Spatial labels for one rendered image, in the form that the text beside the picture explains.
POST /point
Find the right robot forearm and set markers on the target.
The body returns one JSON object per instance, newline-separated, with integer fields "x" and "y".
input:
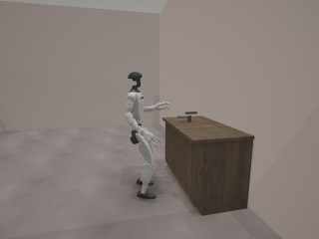
{"x": 134, "y": 124}

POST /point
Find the right robot hand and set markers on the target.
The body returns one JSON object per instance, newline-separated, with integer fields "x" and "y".
{"x": 149, "y": 137}

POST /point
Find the left robot hand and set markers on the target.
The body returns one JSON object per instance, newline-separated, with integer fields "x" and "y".
{"x": 160, "y": 107}

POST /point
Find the robot right shin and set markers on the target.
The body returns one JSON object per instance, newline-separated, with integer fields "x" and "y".
{"x": 146, "y": 176}

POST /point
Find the counter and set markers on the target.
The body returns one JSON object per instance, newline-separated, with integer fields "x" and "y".
{"x": 211, "y": 161}

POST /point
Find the left robot forearm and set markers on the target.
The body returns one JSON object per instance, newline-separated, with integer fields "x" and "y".
{"x": 149, "y": 109}

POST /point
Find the right robot upper arm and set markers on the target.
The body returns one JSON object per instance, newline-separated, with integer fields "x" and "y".
{"x": 131, "y": 97}

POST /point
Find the robot left thigh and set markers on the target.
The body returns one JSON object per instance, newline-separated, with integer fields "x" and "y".
{"x": 152, "y": 147}

